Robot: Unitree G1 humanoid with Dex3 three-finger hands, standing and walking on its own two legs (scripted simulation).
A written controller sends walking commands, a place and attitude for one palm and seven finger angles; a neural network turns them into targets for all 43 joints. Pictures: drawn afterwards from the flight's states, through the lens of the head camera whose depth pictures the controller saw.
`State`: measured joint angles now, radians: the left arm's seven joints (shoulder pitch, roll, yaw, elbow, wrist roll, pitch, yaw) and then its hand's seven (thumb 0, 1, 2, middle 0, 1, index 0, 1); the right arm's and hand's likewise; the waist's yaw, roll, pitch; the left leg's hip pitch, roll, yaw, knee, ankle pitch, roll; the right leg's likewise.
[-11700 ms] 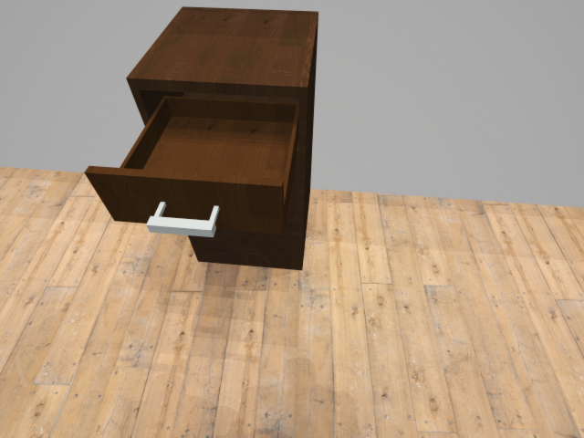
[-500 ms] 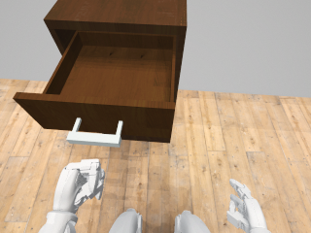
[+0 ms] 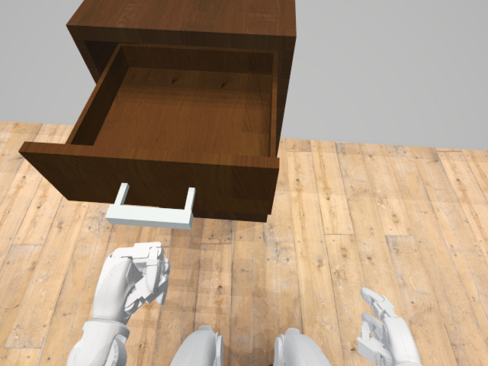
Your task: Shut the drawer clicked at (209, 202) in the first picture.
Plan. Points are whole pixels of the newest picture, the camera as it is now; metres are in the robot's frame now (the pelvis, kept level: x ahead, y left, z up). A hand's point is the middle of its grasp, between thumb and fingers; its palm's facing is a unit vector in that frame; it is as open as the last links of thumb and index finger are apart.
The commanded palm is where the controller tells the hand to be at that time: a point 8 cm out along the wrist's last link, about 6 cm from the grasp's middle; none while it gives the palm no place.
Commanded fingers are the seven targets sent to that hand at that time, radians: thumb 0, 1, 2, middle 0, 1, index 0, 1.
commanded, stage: bring the fist close to the handle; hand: left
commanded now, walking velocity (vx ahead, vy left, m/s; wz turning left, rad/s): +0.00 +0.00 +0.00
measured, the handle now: (154, 204) +0.36 +0.16 +0.04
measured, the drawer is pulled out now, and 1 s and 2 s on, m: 0.28 0.23 0.11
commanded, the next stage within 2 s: push the drawer shut in 0.04 s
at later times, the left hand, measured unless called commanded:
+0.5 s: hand (167, 253) +0.28 +0.13 +0.04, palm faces -0.09 -0.99 -0.04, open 3.3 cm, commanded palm +0.27 +0.19 +0.04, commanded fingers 0.00 0.90 0.90 -1.40 -1.60 -1.40 -1.60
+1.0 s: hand (173, 223) +0.33 +0.13 +0.03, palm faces -0.09 -0.99 -0.05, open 2.8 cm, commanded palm +0.33 +0.18 +0.04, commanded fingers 0.00 0.90 0.90 -1.40 -1.60 -1.40 -1.60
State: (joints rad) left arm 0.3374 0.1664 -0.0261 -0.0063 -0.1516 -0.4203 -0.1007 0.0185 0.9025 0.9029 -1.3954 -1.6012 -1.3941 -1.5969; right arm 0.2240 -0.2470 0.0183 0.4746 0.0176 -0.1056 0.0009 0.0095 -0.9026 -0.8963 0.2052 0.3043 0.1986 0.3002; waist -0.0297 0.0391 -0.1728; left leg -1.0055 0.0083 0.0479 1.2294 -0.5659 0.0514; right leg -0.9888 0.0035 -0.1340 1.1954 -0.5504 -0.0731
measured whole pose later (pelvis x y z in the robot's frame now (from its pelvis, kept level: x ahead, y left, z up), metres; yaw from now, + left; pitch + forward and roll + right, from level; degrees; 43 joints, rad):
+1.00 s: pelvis -0.01 +0.01 +0.00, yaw +0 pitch +20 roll -2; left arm -0.15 0.19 0.00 0.35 -0.13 -0.39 -0.05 -0.05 0.83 0.94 -1.40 -1.60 -1.40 -1.60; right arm 0.20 -0.25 0.04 0.56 0.02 -0.05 -0.01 0.01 -0.90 -0.90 0.21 0.30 0.20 0.30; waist -0.05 0.03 -0.15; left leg -1.03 0.00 0.04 1.22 -0.53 0.06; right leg -1.01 0.00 -0.14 1.17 -0.52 -0.06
